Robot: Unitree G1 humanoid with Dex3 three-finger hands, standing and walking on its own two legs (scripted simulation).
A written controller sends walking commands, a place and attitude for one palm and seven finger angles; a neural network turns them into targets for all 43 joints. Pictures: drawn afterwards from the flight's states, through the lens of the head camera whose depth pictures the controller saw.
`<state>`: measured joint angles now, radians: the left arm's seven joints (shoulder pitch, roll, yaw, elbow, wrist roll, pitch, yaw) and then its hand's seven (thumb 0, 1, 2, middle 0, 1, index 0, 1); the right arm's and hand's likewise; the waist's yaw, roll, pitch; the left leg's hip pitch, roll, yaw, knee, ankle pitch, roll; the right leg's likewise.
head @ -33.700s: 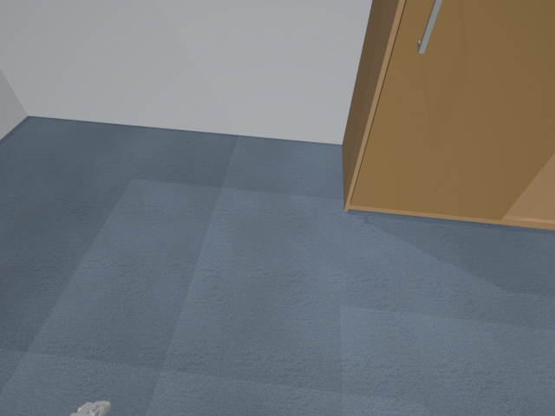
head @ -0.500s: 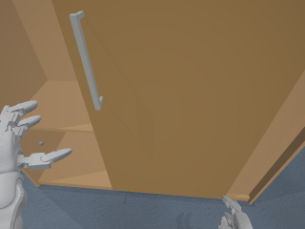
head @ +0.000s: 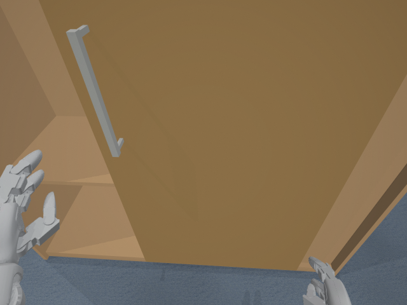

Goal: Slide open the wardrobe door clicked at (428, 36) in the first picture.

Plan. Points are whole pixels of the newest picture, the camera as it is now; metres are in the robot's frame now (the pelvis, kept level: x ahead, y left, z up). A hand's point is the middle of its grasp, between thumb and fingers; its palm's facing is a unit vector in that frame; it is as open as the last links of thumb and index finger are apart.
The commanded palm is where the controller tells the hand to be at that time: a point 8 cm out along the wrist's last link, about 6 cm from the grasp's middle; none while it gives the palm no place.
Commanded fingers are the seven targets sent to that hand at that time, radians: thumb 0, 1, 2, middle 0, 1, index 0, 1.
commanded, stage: draw the hand back to the body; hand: left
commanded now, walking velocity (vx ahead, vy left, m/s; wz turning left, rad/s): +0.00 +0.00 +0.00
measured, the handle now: (102, 99) +0.47 +0.30 +0.20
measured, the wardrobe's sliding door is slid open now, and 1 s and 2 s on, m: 0.53 0.53 0.53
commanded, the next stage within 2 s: step back with the hand held close in 0.26 s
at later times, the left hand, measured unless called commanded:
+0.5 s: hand (57, 208) +0.20 +0.26 +0.16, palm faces +0.46 -0.78 -0.42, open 7.4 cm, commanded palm +0.14 +0.29 +0.17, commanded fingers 0.00 0.90 0.90 -0.20 -0.30 -0.20 -0.30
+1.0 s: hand out of the picture +0.09 +0.33 +0.16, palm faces +0.48 -0.74 -0.47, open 7.4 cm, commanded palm +0.03 +0.36 +0.17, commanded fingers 0.00 0.90 0.90 -0.20 -0.30 -0.20 -0.30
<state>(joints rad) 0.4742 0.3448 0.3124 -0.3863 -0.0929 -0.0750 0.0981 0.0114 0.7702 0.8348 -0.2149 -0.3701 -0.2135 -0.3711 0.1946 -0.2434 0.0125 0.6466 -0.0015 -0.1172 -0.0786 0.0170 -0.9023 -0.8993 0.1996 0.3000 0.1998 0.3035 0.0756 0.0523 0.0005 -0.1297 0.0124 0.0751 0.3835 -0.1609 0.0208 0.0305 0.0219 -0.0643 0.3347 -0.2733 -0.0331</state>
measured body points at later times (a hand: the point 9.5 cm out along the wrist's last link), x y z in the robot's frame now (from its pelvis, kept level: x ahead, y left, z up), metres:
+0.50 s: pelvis +0.00 -0.01 +0.00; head -0.01 -0.03 +0.45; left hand +0.17 +0.30 +0.19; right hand +0.20 -0.24 -0.09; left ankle +0.04 +0.11 -0.74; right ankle -0.05 -0.09 -0.74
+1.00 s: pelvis -0.09 +0.05 -0.01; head -0.09 +0.06 +0.44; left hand +0.06 +0.37 +0.19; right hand +0.09 -0.18 -0.08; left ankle +0.03 +0.11 -0.74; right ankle -0.12 -0.07 -0.74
